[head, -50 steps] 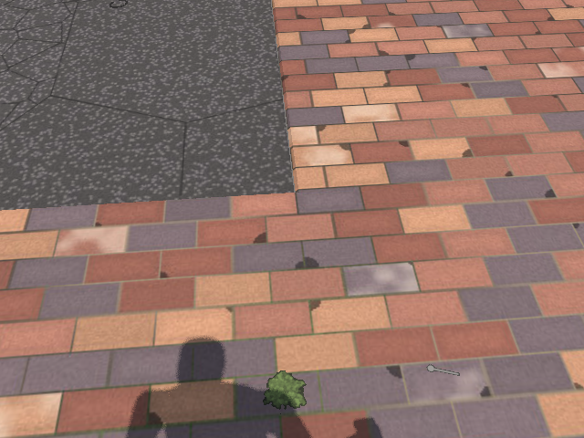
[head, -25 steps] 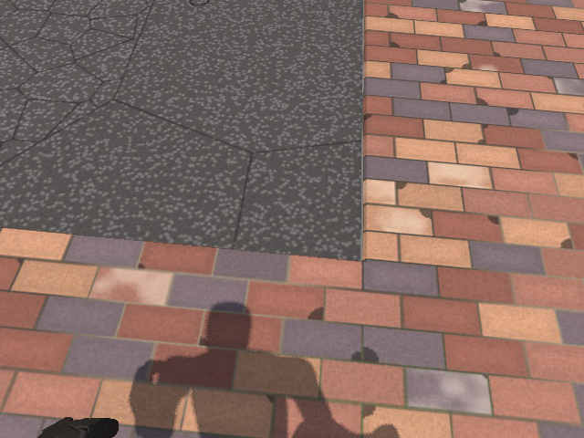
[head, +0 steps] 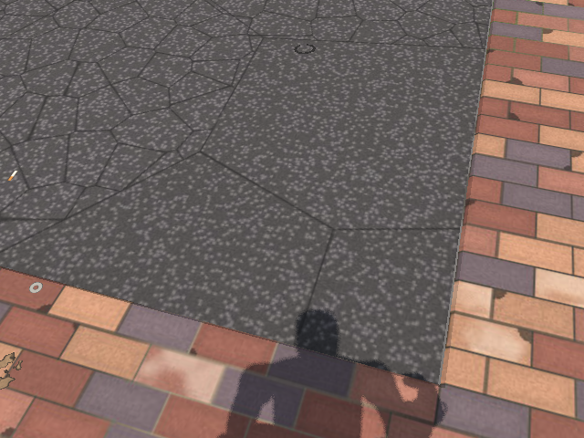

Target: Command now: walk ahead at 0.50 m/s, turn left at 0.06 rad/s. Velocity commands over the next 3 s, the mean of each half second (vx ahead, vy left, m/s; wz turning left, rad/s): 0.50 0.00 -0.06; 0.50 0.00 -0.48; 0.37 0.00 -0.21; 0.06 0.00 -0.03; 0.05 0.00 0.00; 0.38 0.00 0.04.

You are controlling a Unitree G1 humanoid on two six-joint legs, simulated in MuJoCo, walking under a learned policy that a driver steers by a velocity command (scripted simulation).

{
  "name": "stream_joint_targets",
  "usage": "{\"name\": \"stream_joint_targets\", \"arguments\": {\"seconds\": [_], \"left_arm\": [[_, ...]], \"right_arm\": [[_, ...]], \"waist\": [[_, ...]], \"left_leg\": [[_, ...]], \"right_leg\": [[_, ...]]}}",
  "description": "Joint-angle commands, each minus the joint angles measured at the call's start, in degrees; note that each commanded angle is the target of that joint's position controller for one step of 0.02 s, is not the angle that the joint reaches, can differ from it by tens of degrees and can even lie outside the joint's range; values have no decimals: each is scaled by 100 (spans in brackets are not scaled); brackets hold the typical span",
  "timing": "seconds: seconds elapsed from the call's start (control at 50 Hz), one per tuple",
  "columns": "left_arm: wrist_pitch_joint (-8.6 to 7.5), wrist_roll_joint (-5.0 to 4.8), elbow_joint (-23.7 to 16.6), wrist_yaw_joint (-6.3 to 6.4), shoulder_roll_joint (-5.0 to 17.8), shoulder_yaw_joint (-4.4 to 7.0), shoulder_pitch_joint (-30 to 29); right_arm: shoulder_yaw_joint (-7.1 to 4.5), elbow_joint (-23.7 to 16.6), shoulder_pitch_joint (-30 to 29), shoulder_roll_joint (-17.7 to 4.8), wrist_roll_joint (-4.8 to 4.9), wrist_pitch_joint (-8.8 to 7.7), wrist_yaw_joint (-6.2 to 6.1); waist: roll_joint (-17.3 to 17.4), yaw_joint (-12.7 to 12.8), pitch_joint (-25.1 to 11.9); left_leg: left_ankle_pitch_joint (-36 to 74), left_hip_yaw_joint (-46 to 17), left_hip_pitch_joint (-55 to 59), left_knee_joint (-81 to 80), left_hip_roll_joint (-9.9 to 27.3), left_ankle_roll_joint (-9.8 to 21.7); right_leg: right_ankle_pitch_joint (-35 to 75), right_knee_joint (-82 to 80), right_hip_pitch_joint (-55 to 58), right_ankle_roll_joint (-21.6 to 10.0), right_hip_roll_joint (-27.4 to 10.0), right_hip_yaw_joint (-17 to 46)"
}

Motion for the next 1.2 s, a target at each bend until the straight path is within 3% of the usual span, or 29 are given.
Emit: {"name": "stream_joint_targets", "arguments": {"seconds": [0.02, 0.1, 0.14, 0.16, 0.18, 0.2, 0.22, 0.24, 0.28, 0.32, 0.36, 0.42, 0.56, 0.64, 0.68, 0.7, 0.72, 0.74, 0.76, 0.78, 0.8, 0.82, 0.84, 0.9, 0.96, 1.0, 1.04, 1.08, 1.2], "left_arm": [[-38, -57, -275, 34, 1034, 234, -39], [87, -85, -112, 65, 1128, 264, 150], [149, -93, -107, 102, 1217, 286, 1], [164, -74, -120, 115, 1112, 244, -5], [149, 54, -272, 131, 831, 118, -39], [32, 59, -390, 97, 189, -79, 664], [-68, -38, -303, 60, 692, 27, 426], [-122, -154, -473, 28, 985, 119, -93], [-125, -34, -573, 51, 891, 122, -575], [1, -30, -485, 40, 728, 128, -320], [139, -49, -442, 54, 555, 102, -292], [194, -41, -578, 62, 494, 102, -761], [98, -38, -998, -128, 295, 31, -1868], [112, -46, -1316, -254, 374, 58, -2165], [127, -36, -1364, -293, 548, 153, -1844], [134, -43, -1259, -282, 754, 273, -1261], [139, -66, -1037, -212, 1119, 470, -342], [178, -35, -967, -108, 1811, 669, 348], [139, -138, -1083, -108, 1739, 596, 213], [125, -82, -1101, -109, 1265, 441, 258], [106, -56, -1103, -89, 1083, 393, 28], [106, -45, -1139, -84, 997, 362, -310], [110, -5, -1217, -63, 822, 305, -591], [112, -6, -1313, -13, 872, 315, -832], [107, 17, -1231, 95, 1131, 409, -675], [106, -30, -1112, 172, 1061, 394, -435], [129, -97, -994, 227, 946, 354, -296], [141, -67, -874, 238, 934, 349, -87], [226, -21, -735, 296, 991, 412, 156]], "right_arm": [[-34, -485, -572, -235, 45, -113, 61], [-88, -655, -872, -369, 70, -153, 163], [-192, -529, -331, -558, 41, -163, 163], [-322, -295, 427, -792, 7, -152, 125], [-446, -118, 1447, -1183, -54, -130, 62], [-533, -23, 1753, -1659, -80, -92, 70], [-404, -21, 1844, -1135, 3, -75, 83], [-320, -33, 1481, -943, 13, -83, 80], [-237, -69, 858, -700, -57, -90, 106], [-205, -56, 610, -546, -96, -152, 122], [-240, 66, 611, -604, -73, -241, 111], [-295, 270, 768, -724, -127, -276, 38], [-348, 629, 1125, -924, -61, -202, -63], [-408, 799, 1257, -1013, 28, -31, -92], [-459, 755, 1110, -1178, 44, 65, -161], [-469, 728, 1041, -1227, 41, 116, -205], [-425, 675, 1006, -1154, 19, 129, -256], [-258, 414, 1376, -717, -121, 33, -245], [-110, 307, 1421, -399, -184, -174, -139], [-243, 184, 856, -906, 62, -356, -21], [-226, 50, 476, -923, 179, -442, 13], [-218, 46, 404, -856, 66, -458, -15], [-271, 84, 411, -915, -67, -410, -51], [-275, 72, 590, -747, -107, -213, -54], [-188, -10, 210, -523, -159, -185, -48], [-217, -55, -127, -616, -127, -257, 6], [-146, -142, -540, -480, -111, -328, 82], [-123, -213, -859, -437, -68, -369, 185], [-186, -246, -715, -622, 26, -346, 273]], "waist": [[-632, 9, 72], [-701, -43, 165], [-738, -445, -116], [-629, -802, -612], [-134, -1207, -1435], [1395, -891, -2126], [1045, -1105, -2135], [705, -1068, -1262], [144, -756, -468], [310, -445, -391], [258, -365, -260], [84, -473, -14], [-43, -903, 277], [35, -915, 351], [235, -649, 20], [268, -306, -343], [98, 148, -863], [-948, 175, -1592], [-1580, -72, -2283], [-1156, 231, -2021], [-860, 157, -1341], [-375, -107, -829], [-336, -298, -620], [-411, -592, -400], [-470, -475, -338], [-566, -314, -301], [-594, -145, -117], [-601, 37, -50], [-804, -61, 107]], "left_leg": [[765, 212, 431, -714, -191, -10], [291, 190, 464, -1195, -296, 234], [99, 373, 1320, -1475, -494, 433], [165, 456, 2429, -1528, -575, 596], [404, -495, 4058, -1300, 324, 959], [-716, -3138, 5873, -1822, 1613, 1876], [-1559, -3878, 5835, -2345, 1628, 1867], [-1487, -3088, 5178, -2446, 1446, 1645], [-377, -1984, 3768, -2698, 988, 1477], [152, -1439, 3101, -3019, 784, 1442], [382, -978, 2790, -3292, 772, 1477], [582, -416, 2828, -3501, 762, 1395], [904, 666, 3357, -3500, 714, 1045], [1807, 822, 4228, -2948, 1003, 932], [3711, 1003, 4419, -2163, 1014, 780], [4354, 1156, 4296, -1348, 908, 655], [4013, 1325, 3628, -130, 651, 450], [1645, 1363, 1406, 2025, 88, 118], [-2800, 344, -244, 3479, -994, -71], [-2590, -375, -875, 3708, -611, 75], [-2146, -296, -950, 3431, -363, 173], [-1810, -242, -726, 2858, -146, 156], [-1586, -235, -322, 2411, 29, 101], [-1343, -163, 248, 1633, 47, -128], [-100, -97, 404, 819, -59, -310], [924, -260, 233, 180, -97, -295], [1820, -177, 689, -885, -238, -229], [2190, -156, 909, -1264, -310, -163], [596, -374, 756, -1674, -173, 175]], "right_leg": [[1432, -534, -235, -874, -1388, 727], [1648, -182, 413, -724, -1724, 871], [2765, 480, 513, -556, -1654, 715], [3315, 1390, 283, -413, -1384, 477], [2207, 3020, -709, -186, -1081, 212], [-1326, 5082, -2957, 193, -92, 93], [-2128, 5810, -3676, 161, -243, 791], [-1715, 5957, -4062, 107, -514, 725], [-883, 5385, -3744, 144, -917, 515], [-537, 5046, -3148, 214, -1095, 560], [-288, 4798, -3095, 302, -1123, 559], [555, 4085, -3479, 382, -1087, 750], [1903, 2253, -3290, 220, -838, 341], [901, 1966, -3528, -31, -704, 54], [275, 1959, -2896, -251, -376, -311], [250, 1832, -2073, -401, -150, -436], [590, 1559, -608, -656, -59, -239], [406, 1589, 1705, -1480, -1393, 2020], [-362, 603, 2845, -2285, -2240, 4742], [-437, 345, 2734, -1981, -2119, 4273], [-34, 352, 2008, -1738, -1893, 3414], [625, 308, 1116, -1560, -1668, 2816], [1201, 217, 458, -1460, -1510, 2409], [1663, -105, -564, -1537, -1298, 2096], [1932, -60, -957, -1411, -1084, 1671], [1528, 108, -796, -1227, -970, 1608], [707, 173, -1124, -1009, -781, 1401], [137, 470, -1148, -961, -867, 1535], [399, 1737, -294, -813, -1240, 2317]]}}
Next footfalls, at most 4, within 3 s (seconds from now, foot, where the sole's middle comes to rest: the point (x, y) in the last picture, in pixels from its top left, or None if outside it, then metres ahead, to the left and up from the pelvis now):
0.18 left None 0.27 0.15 -0.78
0.72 right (381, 411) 0.55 -0.11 -0.78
1.24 left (328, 290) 0.89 0.02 -0.83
1.64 right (419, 301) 0.87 -0.22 -0.83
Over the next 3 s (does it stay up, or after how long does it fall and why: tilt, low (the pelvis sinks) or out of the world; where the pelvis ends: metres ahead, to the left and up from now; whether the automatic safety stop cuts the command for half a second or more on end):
stays up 1.00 -0.20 -0.05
